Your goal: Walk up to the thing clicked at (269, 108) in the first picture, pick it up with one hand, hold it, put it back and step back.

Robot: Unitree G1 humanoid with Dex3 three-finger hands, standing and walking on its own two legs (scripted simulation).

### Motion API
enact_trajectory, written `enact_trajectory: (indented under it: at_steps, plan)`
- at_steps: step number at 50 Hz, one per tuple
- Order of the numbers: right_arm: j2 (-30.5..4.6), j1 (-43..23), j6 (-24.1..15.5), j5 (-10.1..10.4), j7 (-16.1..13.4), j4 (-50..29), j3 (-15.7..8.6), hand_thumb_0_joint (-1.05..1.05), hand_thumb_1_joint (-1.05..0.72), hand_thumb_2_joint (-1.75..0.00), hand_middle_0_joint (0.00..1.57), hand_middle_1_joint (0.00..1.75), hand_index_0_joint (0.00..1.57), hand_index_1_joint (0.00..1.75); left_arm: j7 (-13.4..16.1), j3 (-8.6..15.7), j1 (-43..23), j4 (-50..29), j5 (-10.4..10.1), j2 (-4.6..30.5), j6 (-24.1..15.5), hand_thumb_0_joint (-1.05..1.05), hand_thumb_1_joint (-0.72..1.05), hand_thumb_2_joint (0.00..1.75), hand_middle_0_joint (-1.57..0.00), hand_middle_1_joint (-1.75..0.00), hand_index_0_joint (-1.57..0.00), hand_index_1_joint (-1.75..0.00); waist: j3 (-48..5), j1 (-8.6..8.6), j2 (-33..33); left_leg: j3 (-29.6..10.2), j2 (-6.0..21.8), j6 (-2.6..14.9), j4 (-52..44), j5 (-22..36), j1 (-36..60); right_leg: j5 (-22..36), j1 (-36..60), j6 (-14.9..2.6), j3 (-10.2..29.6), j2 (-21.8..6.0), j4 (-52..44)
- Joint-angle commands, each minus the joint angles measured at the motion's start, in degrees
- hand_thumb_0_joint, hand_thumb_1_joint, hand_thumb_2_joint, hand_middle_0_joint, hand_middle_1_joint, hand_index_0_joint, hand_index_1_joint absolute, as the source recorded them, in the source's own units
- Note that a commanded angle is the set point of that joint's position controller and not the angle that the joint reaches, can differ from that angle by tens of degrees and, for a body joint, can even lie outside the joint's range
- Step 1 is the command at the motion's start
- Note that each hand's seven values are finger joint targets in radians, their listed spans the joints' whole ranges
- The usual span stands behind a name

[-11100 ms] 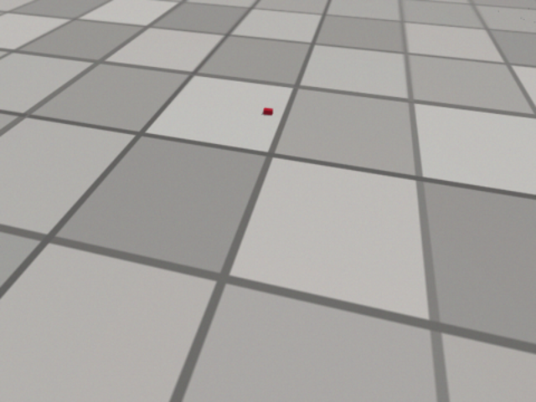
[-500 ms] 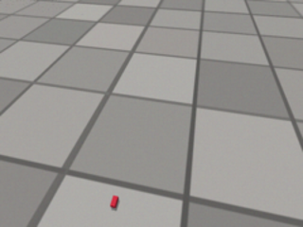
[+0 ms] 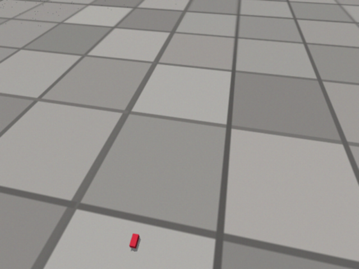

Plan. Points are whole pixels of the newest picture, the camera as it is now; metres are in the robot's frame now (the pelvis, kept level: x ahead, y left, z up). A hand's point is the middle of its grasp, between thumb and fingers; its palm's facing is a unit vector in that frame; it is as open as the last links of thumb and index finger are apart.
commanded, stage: stand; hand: left
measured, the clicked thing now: (134, 240) +0.44 +0.26 -0.77
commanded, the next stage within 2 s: walk up in 1.12 s
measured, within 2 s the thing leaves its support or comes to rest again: neither
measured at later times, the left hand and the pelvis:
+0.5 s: hand out of the picture +0.07 +0.26 -0.15, palm faces -0.03 -0.94 -0.35, open 7.4 cm; pelvis +0.00 +0.00 +0.00, yaw +0 degrees
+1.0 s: hand out of the picture +0.08 +0.26 -0.16, palm faces -0.02 -0.94 -0.35, open 7.4 cm; pelvis +0.00 +0.01 +0.00, yaw +0 degrees
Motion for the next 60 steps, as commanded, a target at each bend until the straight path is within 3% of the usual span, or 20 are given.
enact_trajectory:
  at_steps: [1,5,9,28,43,53,55,56,57,60]
  plan:
    - [-12.02,-1.83,-0.84,0.30,-0.95,-3.19,-2.32,0.00,-0.90,-0.90,0.20,0.30,0.20,0.30,0.88,2.64,-2.11,-3.10,0.16,12.63,-1.39,0.00,0.90,0.90,-0.20,-0.30,-0.20,-0.30,-3.10,0.06,-0.64,-3.66,5.65,3.11,-2.01,7.03,-1.70,9.78,1.70,-0.16,7.07,-8.07,-3.27]
    - [-11.74,-2.01,-0.78,0.34,-0.82,-3.13,-2.29,0.00,-0.90,-0.90,0.20,0.30,0.20,0.30,0.89,2.65,-1.91,-2.97,0.11,12.68,-1.40,0.00,0.90,0.90,-0.20,-0.30,-0.20,-0.30,-2.35,0.17,-0.50,-3.82,5.41,2.98,-2.58,5.98,-2.02,7.74,1.26,-0.10,6.88,-7.79,-3.77]
    - [-12.05,-1.76,-0.88,0.25,-0.81,-3.18,-2.32,0.00,-0.90,-0.90,0.20,0.30,0.20,0.30,0.85,2.63,-2.40,-3.24,0.07,12.58,-1.44,0.00,0.90,0.90,-0.20,-0.30,-0.20,-0.30,-3.81,-0.08,0.06,-3.55,5.62,3.07,-2.24,7.25,-1.51,10.27,2.40,-0.28,7.24,-8.20,-3.19]
    - [-11.64,-1.33,-0.77,0.33,-0.81,-2.98,-2.20,0.00,-0.90,-0.90,0.20,0.30,0.20,0.30,0.88,2.65,-1.68,-3.00,0.06,12.63,-1.41,0.00,0.90,0.90,-0.20,-0.30,-0.20,-0.30,-2.56,0.03,-0.76,-3.81,5.39,3.04,-2.50,5.95,-2.06,8.37,1.45,-0.08,7.15,-7.92,-3.55]
    - [-12.10,-2.06,-0.77,0.41,-0.95,-3.41,-2.36,0.00,-0.90,-0.90,0.20,0.30,0.20,0.30,0.98,2.66,-1.56,-2.96,0.13,12.48,-1.39,0.00,0.90,0.90,-0.20,-0.30,-0.20,-0.30,-3.92,0.09,-0.41,-3.64,5.67,3.20,-1.83,8.98,-1.01,12.23,2.86,-0.12,6.86,-8.11,-2.93]
    - [-11.99,-2.00,-0.79,0.37,-0.96,-3.36,-2.30,0.00,-0.90,-0.90,0.20,0.30,0.20,0.30,0.93,2.77,-2.14,-3.05,0.00,12.54,-1.25,0.00,0.90,0.90,-0.20,-0.30,-0.20,-0.30,-2.70,0.13,-0.30,-3.90,5.67,3.12,-2.24,7.44,-1.95,8.90,2.03,-0.10,6.94,-8.01,-3.20]
    - [-12.09,-2.08,-0.75,0.31,-0.97,-3.35,-2.32,0.00,-0.90,-0.90,0.20,0.30,0.20,0.30,0.90,2.65,-1.89,-3.08,0.17,12.21,-1.25,0.00,0.90,0.90,-0.20,-0.30,-0.20,-0.30,-3.20,0.11,0.21,-3.89,5.66,3.25,-2.12,7.54,-2.11,9.65,2.49,-0.20,6.84,-8.06,-3.10]
    - [-14.53,-3.59,0.27,0.83,-0.94,-3.54,-3.65,0.00,-0.90,-0.90,0.20,0.30,0.20,0.30,1.24,5.68,-2.59,-4.17,-0.70,15.42,-0.34,0.00,0.90,0.90,-0.20,-0.30,-0.20,-0.30,3.54,0.90,-0.59,-4.14,4.47,4.22,4.35,18.52,-6.61,21.04,-1.20,-0.63,7.30,-7.65,1.78]
    - [-13.81,-2.45,0.51,1.24,-1.06,-4.58,-3.66,0.00,-0.90,-0.90,0.20,0.30,0.20,0.30,1.49,5.78,-1.43,-5.21,-0.91,15.32,-0.07,0.00,0.90,0.90,-0.20,-0.30,-0.20,-0.30,0.24,0.60,-0.96,-2.98,4.46,4.40,7.21,22.19,-5.56,24.90,-0.10,-1.48,6.85,-8.05,3.48]
    - [-13.15,-1.52,1.11,1.74,-0.98,-6.16,-4.16,0.00,-0.90,-0.90,0.20,0.30,0.20,0.30,1.60,6.43,-1.23,-7.04,-1.00,15.41,0.63,0.00,0.90,0.90,-0.20,-0.30,-0.20,-0.30,-5.81,0.45,-2.25,-1.36,2.25,4.43,14.86,20.27,-3.64,29.30,-0.03,-5.03,8.40,-10.77,4.64]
